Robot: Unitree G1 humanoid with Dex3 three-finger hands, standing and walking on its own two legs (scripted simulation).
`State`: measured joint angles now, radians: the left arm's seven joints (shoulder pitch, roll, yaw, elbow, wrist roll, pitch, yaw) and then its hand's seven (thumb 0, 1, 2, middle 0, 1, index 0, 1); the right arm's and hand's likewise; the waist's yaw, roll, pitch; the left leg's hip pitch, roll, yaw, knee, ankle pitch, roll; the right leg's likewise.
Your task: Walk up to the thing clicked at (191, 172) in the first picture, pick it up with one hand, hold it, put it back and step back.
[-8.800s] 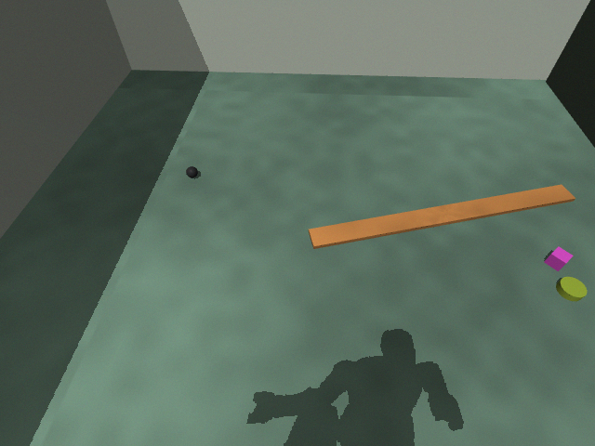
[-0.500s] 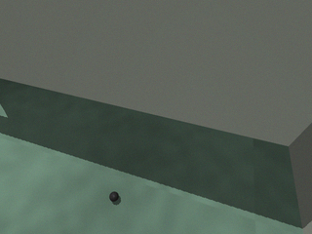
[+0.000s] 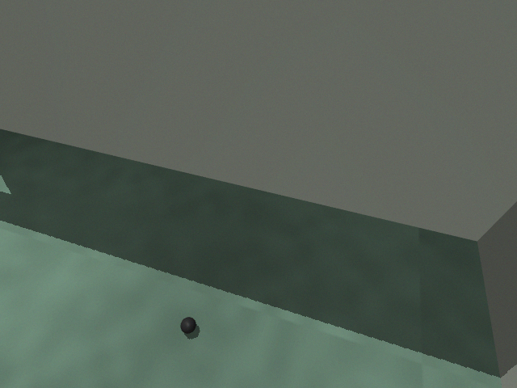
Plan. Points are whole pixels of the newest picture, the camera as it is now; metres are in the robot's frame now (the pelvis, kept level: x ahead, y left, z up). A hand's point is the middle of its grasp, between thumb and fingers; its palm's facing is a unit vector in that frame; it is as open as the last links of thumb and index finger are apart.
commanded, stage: stand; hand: left
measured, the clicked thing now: (188, 325) +0.45 +0.30 -0.75
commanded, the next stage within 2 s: walk up in 0.38 s
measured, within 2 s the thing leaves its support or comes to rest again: neither
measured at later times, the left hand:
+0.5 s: hand out of the picture +0.07 +0.28 -0.15, palm faces +0.03 -0.91 -0.40, open 7.4 cm
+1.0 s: hand out of the picture +0.06 +0.36 -0.17, palm faces +0.01 -0.93 -0.37, open 7.4 cm
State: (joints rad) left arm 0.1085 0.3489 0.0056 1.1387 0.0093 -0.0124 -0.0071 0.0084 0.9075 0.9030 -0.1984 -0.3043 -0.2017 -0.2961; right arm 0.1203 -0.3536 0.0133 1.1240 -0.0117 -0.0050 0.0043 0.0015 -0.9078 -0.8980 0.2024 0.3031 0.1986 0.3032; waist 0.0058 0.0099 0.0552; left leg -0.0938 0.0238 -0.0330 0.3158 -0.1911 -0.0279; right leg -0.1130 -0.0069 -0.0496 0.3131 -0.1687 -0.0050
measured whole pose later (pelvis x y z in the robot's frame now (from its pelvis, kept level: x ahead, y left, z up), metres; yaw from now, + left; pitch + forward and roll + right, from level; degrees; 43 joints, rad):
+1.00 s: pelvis +0.02 +0.09 -0.02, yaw +2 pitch -3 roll +0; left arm 0.18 0.36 0.03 1.01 0.01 0.02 -0.01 0.01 0.91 0.90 -0.20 -0.30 -0.20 -0.30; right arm 0.11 -0.34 -0.03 0.96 0.00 0.01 0.00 0.00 -0.91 -0.90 0.21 0.30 0.20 0.30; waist 0.01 0.02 0.13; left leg -0.24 0.03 -0.02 0.61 -0.31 -0.01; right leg -0.21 0.01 0.00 0.59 -0.32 -0.01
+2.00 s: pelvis +0.02 +0.09 +0.00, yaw -2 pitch -3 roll +0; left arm 0.11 0.36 0.03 1.08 0.01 0.02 -0.02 0.01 0.91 0.90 -0.20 -0.30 -0.20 -0.30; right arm 0.11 -0.37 -0.02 1.08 -0.01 -0.01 0.00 0.00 -0.91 -0.90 0.20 0.30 0.20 0.30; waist -0.01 -0.01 0.08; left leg -0.13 0.05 0.04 0.38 -0.20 -0.03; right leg -0.13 0.03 0.06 0.39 -0.21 -0.01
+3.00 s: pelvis +0.03 +0.10 +0.00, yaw +0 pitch -2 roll +0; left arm 0.11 0.35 0.00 1.12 0.01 -0.01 0.00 0.01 0.91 0.90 -0.20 -0.30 -0.20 -0.30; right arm 0.10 -0.35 -0.01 1.12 -0.01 -0.01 0.01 0.00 -0.91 -0.90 0.20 0.30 0.20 0.30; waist 0.00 0.00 0.06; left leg -0.10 0.02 0.03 0.32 -0.19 -0.01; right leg -0.08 -0.01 0.04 0.31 -0.19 0.02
